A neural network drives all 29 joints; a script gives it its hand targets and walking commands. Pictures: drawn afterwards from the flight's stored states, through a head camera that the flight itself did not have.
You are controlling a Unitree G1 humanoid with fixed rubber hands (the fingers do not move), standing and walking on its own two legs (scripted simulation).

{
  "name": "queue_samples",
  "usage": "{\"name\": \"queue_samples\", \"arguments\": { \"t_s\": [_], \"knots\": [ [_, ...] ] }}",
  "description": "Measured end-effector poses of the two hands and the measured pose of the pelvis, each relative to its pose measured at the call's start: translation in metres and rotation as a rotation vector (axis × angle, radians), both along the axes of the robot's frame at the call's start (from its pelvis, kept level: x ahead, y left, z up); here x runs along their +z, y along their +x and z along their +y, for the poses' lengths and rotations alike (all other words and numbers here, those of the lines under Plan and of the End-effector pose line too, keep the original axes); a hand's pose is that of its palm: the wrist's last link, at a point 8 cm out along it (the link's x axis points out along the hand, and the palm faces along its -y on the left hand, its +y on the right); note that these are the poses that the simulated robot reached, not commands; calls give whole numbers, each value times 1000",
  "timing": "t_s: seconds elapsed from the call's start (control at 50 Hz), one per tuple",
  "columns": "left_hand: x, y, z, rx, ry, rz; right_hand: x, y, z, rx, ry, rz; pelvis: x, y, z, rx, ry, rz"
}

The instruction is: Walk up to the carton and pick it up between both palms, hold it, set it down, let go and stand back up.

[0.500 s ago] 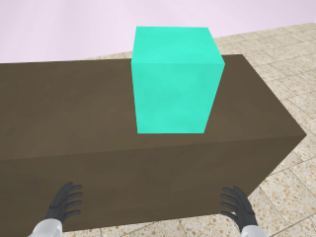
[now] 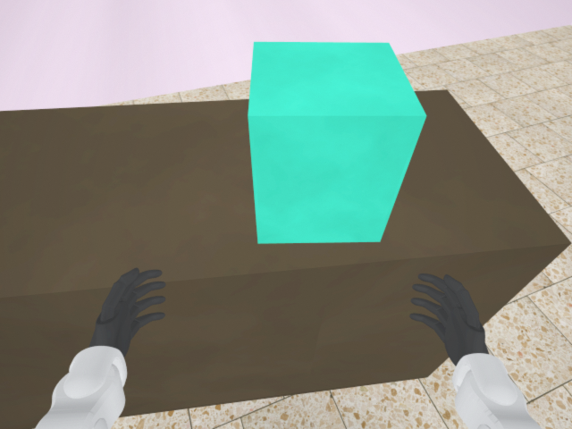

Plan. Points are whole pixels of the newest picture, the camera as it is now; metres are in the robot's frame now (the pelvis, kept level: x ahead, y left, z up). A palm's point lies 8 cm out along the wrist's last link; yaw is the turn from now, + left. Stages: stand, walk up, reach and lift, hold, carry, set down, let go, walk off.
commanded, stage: reach and lift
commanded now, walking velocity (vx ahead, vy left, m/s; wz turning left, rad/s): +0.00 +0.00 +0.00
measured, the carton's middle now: (320, 147) +0.51 -0.04 +0.12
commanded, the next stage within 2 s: none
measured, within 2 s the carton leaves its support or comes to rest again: neither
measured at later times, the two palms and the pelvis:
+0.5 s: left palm (126, 268) +0.28 +0.21 +0.11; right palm (467, 281) +0.28 -0.21 +0.09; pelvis -0.01 -0.01 +0.00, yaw +0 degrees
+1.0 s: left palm (132, 203) +0.35 +0.21 +0.15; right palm (454, 208) +0.36 -0.20 +0.14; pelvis -0.01 -0.01 +0.00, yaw +0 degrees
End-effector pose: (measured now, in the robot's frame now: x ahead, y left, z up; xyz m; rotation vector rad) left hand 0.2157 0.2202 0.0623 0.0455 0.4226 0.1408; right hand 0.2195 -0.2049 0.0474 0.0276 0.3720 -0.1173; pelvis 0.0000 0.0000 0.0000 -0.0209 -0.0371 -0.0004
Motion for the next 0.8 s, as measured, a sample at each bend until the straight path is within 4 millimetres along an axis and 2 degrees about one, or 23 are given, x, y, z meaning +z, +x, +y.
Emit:
{"name": "queue_samples", "arguments": {
  "t_s": [0.2,0.36,0.58,0.8],
  "knots": [
    [25,18,0,12,11,-84,24,19,-2,-3,12,-104,0,-4,0,3,2,-10],
    [39,41,-5,7,1,-121,38,37,-5,-5,22,-149,0,-10,-3,1,8,-10],
    [55,78,-11,15,-18,-104,56,73,-6,16,27,-149,-1,-15,-10,-6,18,13],
    [73,109,-9,21,-32,-115,77,108,-2,39,19,-149,-1,-15,-16,0,20,38]
  ]
}}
